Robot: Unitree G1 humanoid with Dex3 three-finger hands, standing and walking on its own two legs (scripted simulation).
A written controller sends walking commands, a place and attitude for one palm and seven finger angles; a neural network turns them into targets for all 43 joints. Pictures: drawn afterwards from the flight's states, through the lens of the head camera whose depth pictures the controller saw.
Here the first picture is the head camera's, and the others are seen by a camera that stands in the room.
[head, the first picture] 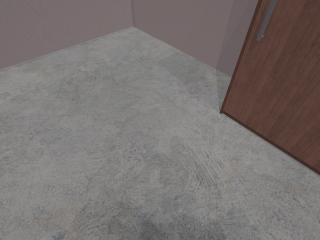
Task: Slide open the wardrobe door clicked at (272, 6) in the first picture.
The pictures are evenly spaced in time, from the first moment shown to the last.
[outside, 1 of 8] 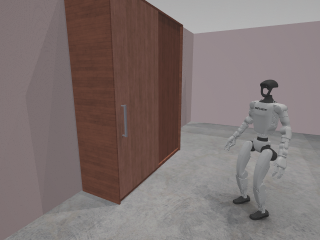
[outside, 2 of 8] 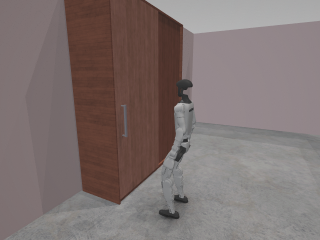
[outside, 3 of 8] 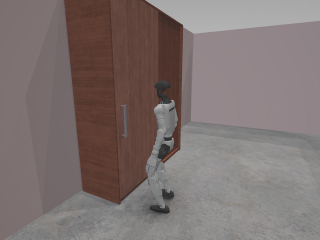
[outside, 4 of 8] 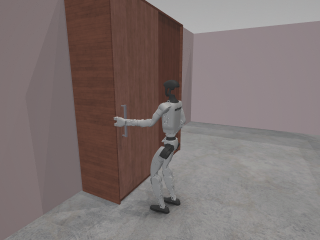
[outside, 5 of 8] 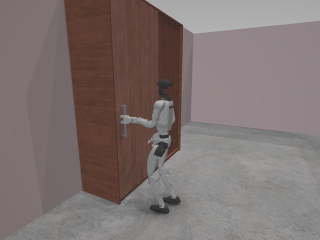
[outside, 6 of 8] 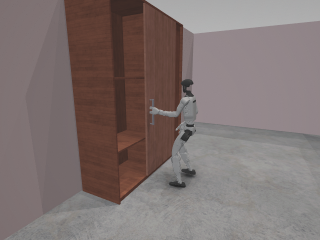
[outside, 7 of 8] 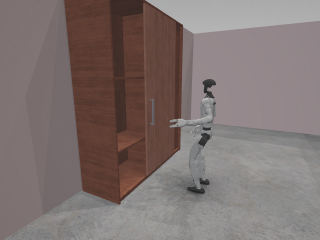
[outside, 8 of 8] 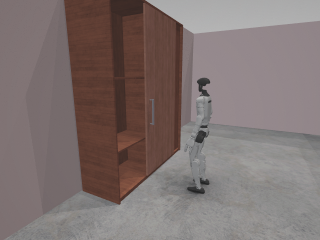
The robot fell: no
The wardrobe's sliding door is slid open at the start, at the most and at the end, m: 0.00 0.56 0.56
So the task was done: yes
